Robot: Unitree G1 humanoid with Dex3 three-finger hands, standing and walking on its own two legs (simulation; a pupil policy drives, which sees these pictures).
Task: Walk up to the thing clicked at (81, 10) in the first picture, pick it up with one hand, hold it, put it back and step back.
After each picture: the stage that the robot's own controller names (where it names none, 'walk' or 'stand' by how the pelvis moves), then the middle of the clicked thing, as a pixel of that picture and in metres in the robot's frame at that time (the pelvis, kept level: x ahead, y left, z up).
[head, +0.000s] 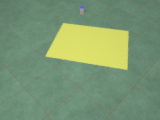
stand; (82, 10) +2.22 +0.03 -0.72
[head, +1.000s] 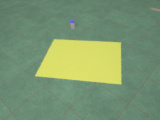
walk; (72, 24) +2.08 +0.25 -0.70
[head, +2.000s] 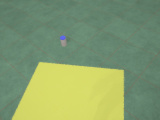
walk; (63, 41) +1.46 +0.35 -0.72
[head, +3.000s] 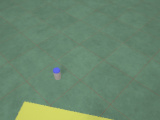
walk; (57, 73) +0.96 +0.32 -0.71
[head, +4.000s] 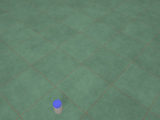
walk; (57, 106) +0.60 +0.22 -0.69
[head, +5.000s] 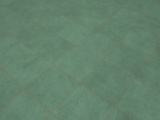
stand; out of the picture +0.36 +0.23 -0.69
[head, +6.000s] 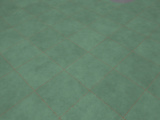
stand; out of the picture +0.35 +0.18 -0.72
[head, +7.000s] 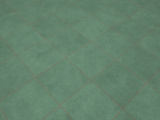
stand; out of the picture +0.38 +0.14 -0.71
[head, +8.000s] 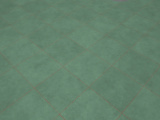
stand; out of the picture +0.38 +0.16 -0.72
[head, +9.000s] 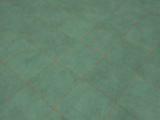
stand; out of the picture +0.37 +0.21 -0.71
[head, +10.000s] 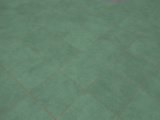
stand; out of the picture +0.34 +0.17 -0.73
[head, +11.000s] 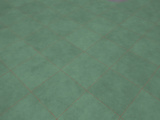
stand; out of the picture +0.34 +0.17 -0.73
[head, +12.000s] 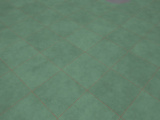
go down; out of the picture +0.35 +0.17 -0.73
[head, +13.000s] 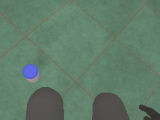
go down; (31, 73) +0.41 +0.23 -0.37
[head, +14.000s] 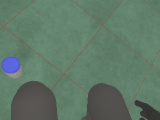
go down; (13, 68) +0.41 +0.26 -0.30
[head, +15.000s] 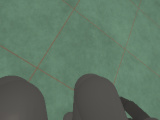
close in; out of the picture +0.38 +0.29 -0.22
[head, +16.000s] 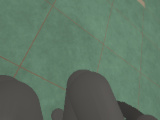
close; out of the picture +0.38 +0.30 -0.22
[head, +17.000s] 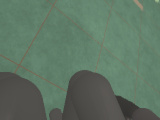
lift; out of the picture +0.35 +0.29 -0.22
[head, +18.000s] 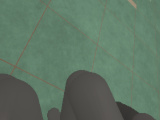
lift; out of the picture +0.35 +0.29 -0.22
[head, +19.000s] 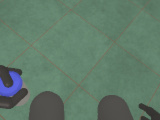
lift; (14, 89) +0.31 +0.24 -0.06
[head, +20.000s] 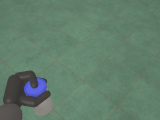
lift; (39, 97) +0.32 +0.16 +0.01
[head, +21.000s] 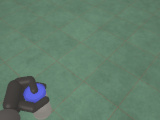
hold; (38, 102) +0.31 +0.17 -0.01
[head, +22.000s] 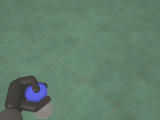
hold; (40, 101) +0.32 +0.16 -0.01
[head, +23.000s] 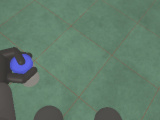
crouch; (26, 71) +0.40 +0.20 -0.08
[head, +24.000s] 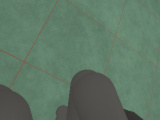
lower; out of the picture +0.40 +0.30 -0.23
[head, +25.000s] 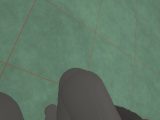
lower; out of the picture +0.41 +0.32 -0.22
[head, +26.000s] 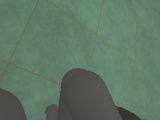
lower; out of the picture +0.41 +0.32 -0.22
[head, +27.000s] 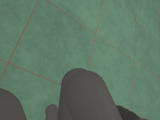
lower; out of the picture +0.41 +0.32 -0.22
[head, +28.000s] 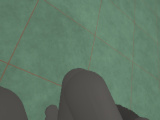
loosen; out of the picture +0.40 +0.32 -0.22
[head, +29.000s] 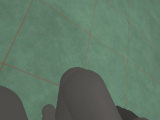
withdraw; out of the picture +0.39 +0.31 -0.23
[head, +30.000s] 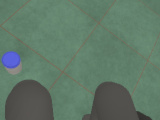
stand; (12, 63) +0.42 +0.27 -0.29
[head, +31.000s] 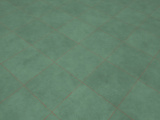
stand; out of the picture +0.37 +0.17 -0.65
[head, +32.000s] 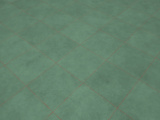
stand; out of the picture +0.39 +0.19 -0.66
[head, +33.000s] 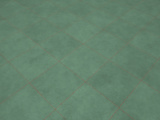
stand; out of the picture +0.39 +0.18 -0.68
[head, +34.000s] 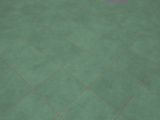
walk; out of the picture +0.41 +0.17 -0.72
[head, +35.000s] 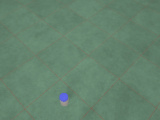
walk; (64, 99) +0.55 +0.15 -0.71
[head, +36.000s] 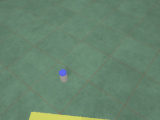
walk; (63, 75) +0.83 +0.24 -0.70
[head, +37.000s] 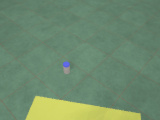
stand; (66, 67) +1.05 +0.19 -0.70
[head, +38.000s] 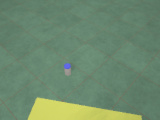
stand; (67, 69) +1.04 +0.17 -0.73
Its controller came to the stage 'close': yes
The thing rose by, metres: 0.69
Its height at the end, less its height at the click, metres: +0.00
